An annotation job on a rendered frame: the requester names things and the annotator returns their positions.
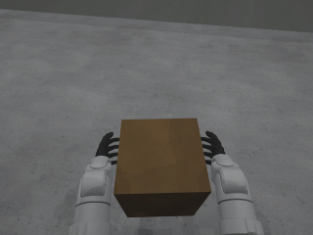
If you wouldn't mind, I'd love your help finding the robot left forearm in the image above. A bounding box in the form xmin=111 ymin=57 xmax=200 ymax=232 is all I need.
xmin=68 ymin=156 xmax=113 ymax=235

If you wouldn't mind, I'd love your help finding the robot right hand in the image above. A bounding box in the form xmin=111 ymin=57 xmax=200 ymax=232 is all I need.
xmin=201 ymin=131 xmax=226 ymax=165

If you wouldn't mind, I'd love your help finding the robot left hand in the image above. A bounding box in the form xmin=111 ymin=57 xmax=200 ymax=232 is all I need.
xmin=95 ymin=132 xmax=120 ymax=165

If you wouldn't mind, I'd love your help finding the robot right forearm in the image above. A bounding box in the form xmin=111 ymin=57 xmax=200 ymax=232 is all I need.
xmin=210 ymin=154 xmax=264 ymax=235

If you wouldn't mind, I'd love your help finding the carton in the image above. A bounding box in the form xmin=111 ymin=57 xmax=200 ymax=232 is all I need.
xmin=113 ymin=117 xmax=211 ymax=217

